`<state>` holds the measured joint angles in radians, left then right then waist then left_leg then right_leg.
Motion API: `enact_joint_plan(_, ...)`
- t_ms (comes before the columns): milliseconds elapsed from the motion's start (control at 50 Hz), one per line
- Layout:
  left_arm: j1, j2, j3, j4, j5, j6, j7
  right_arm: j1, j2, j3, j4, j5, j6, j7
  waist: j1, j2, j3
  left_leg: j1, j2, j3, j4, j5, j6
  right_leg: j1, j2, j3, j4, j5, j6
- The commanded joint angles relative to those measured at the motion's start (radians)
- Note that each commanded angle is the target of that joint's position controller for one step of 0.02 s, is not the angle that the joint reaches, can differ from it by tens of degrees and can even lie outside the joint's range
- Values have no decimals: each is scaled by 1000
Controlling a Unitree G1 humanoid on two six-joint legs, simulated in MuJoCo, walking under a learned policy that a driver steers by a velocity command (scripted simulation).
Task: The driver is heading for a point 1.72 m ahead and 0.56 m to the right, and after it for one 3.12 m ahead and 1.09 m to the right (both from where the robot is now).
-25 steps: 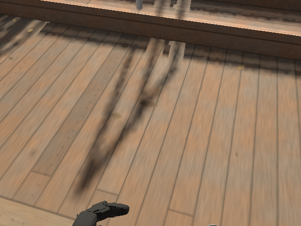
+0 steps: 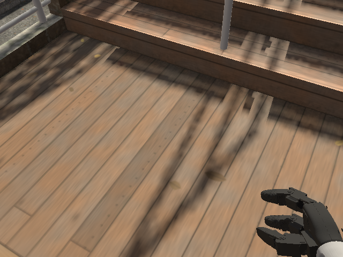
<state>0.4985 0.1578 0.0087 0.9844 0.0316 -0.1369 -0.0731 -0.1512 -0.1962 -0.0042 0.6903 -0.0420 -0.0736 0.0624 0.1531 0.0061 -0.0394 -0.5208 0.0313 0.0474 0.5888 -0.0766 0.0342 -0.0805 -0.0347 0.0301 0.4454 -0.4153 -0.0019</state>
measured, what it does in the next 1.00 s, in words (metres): walks ahead, turning right: left foot, then right foot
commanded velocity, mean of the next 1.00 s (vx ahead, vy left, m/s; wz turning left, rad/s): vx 0.50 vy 0.00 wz -0.53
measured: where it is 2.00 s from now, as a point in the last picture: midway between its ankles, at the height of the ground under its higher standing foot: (295, 183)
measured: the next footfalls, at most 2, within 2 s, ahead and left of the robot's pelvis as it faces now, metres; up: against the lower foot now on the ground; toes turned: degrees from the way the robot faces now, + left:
left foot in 0.02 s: +0.14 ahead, +0.13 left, +0.00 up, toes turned +3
right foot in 0.54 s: +0.40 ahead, -0.19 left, +0.00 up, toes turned -19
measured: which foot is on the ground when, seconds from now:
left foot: up 0.00-0.00, down 0.02-0.56, up 0.58-1.00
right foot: down 0.00-0.04, up 0.06-0.52, down 0.54-1.00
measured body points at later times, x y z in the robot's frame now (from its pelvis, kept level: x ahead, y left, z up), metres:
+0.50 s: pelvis +0.25 -0.03 -0.01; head +0.26 -0.05 +0.44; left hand +0.51 +0.10 -0.10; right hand +0.15 -0.22 -0.16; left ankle +0.10 +0.13 -0.73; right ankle +0.37 -0.18 -0.71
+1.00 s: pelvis +0.48 -0.15 +0.01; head +0.49 -0.19 +0.45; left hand +0.68 +0.06 -0.10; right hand +0.58 -0.49 -0.05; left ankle +0.71 -0.12 -0.70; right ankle +0.37 -0.18 -0.73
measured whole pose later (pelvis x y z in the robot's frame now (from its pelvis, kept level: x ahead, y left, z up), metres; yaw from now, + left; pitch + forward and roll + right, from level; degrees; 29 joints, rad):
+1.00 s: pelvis +0.48 -0.15 +0.01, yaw -34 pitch +4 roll +1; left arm 0.34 0.26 0.09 0.78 -0.02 -0.04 0.03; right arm -0.03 -0.24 -0.06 0.66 -0.01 -0.13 0.00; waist 0.08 0.04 -0.03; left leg -0.61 -0.01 -0.10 0.54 0.00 -0.04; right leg -0.15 0.14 0.23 0.45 -0.34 -0.10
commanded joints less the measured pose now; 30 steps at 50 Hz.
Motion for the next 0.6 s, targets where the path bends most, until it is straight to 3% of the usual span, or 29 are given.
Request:
enact_joint_plan(20, -11, 141, 47, -41, 0, 10, 27, 101, -160, -82, -21, 20, -44, -41, -161, -75, -96, 419, 25, -6, -62, 154, 89, -61, -123, 125, 77, 718, -116)
enact_joint_plan(40, 50, 48, 20, -68, 6, 7, 39, 286, -213, -97, 23, 11, -53, -57, -192, 80, -321, 831, 186, -143, 34, 498, 256, -272, -19, 75, 316, 449, -47)
enact_joint_plan(60, 114, -37, -3, -114, 5, -5, 41, 484, -207, -97, 61, -9, -51, -65, -234, 319, -463, 1149, 424, -538, -143, 419, 438, -586, 104, 35, 559, -163, 16)
enact_joint_plan(80, -79, 41, 24, -134, -1, 3, 26, 546, -159, -102, 100, -34, -55, -78, -314, 225, -208, 981, 417, -615, -279, 114, 337, -800, 61, 74, 795, -127, -12)
enact_joint_plan(100, -166, 55, 35, -121, 4, 14, 32, 483, -139, -96, 124, -21, -57, -82, -282, 112, -14, 730, 370, -457, -316, -113, 227, -815, 8, 98, 875, 25, -58)
enact_joint_plan(120, -129, 64, 48, -102, 9, 19, 37, 400, -86, -83, 108, -13, -47, -86, -218, 79, 2, 598, 339, -356, -345, -121, 184, -746, -28, 97, 852, 122, -79)
enact_joint_plan(140, -120, 41, 49, -90, 25, 20, 34, 361, -43, -71, 109, -5, -39, -82, -177, 81, 5, 508, 300, -262, -368, -30, 160, -685, -40, 117, 837, 189, -92)
enact_joint_plan(160, -175, 24, 46, -115, 30, 20, 21, 333, -36, -72, 99, -6, -34, -82, -160, 67, -11, 484, 285, -194, -376, 70, 158, -670, -39, 84, 862, 175, -89)
enact_joint_plan(180, -197, 2, 40, -126, 26, 25, 5, 310, -14, -70, 92, -12, -35, -83, -149, 57, -43, 494, 271, -149, -386, 143, 167, -672, -44, 75, 850, 185, -84)
enact_joint_plan(200, -228, 5, 41, -132, 17, 26, -9, 318, 5, -65, 101, -25, -37, -82, -148, 56, -46, 505, 264, -108, -406, 177, 178, -701, -40, 73, 851, 211, -83)
enact_joint_plan(240, -281, 0, 35, -151, 9, 31, -28, 355, -3, -71, 142, -43, -47, -78, -140, 44, -8, 514, 284, -35, -451, 263, 200, -769, -63, 88, 812, 276, -86)
enact_joint_plan(280, -326, -2, 34, -163, 12, 30, -33, 376, -5, -65, 165, -55, -55, -77, -125, 15, 13, 505, 284, 31, -478, 331, 203, -794, -89, 81, 708, 346, -83)
enact_joint_plan(320, -379, -2, 29, -162, 15, 41, -34, 348, -12, -54, 158, -42, -63, -72, -116, 22, 33, 420, 237, 131, -510, 341, 177, -663, -89, 16, 508, 417, -80)
enact_joint_plan(380, -454, 24, 29, -185, 20, 68, -20, 471, -39, -46, 223, -31, -79, -52, -146, 46, 77, 475, 254, 168, -501, 400, 160, -597, -72, -5, 321, 436, -80)
enact_joint_plan(420, -497, 58, 41, -201, 20, 77, -13, 505, -92, -54, 245, -28, -80, -45, -153, 49, 94, 608, 280, 177, -481, 444, 159, -622, -47, -18, 235, 396, -92)
enact_joint_plan(480, -524, 93, 61, -210, 18, 72, -3, 550, -115, -62, 267, -33, -59, -55, -154, 64, 104, 738, 302, 204, -415, 495, 147, -601, -4, -39, 172, 303, -120)
enact_joint_plan(500, -515, 108, 70, -212, 10, 63, 2, 545, -122, -66, 267, -35, -52, -63, -135, 68, 93, 743, 299, 222, -363, 563, 135, -546, 25, -57, 142, 308, -135)
enact_joint_plan(520, -460, 176, 102, -233, -111, 74, 19, 462, -281, -124, 235, 84, 1, -98, -57, 102, 84, 656, 228, 276, -131, 806, 33, -413, 103, -182, 199, 232, -157)
enact_joint_plan(540, -301, 236, 129, -200, -97, 82, 32, 473, -250, -119, 205, 90, 13, -119, -5, 82, -20, 497, 207, 265, 103, 839, -5, -152, 116, -128, 207, 296, -201)
enact_joint_plan(560, -155, 343, 166, -188, -77, 93, 55, 484, -172, -100, 157, 69, 1, -128, 15, -63, -123, 154, 119, 266, 460, 462, -80, 183, -54, 191, 152, 374, -301)
enact_joint_plan(580, -189, 371, 164, -212, -76, 105, 59, 525, -63, -65, 128, 50, -34, -113, -68, -247, -243, -119, -70, 101, 814, -422, -125, 379, -230, 674, -57, 203, -425)
enact_joint_plan(600, -177, 316, 142, -223, -60, 102, 56, 445, -86, -78, 105, 81, -73, -90, -50, -145, -267, -228, -40, -101, 906, -446, -92, 373, -237, 726, -140, 177, -391)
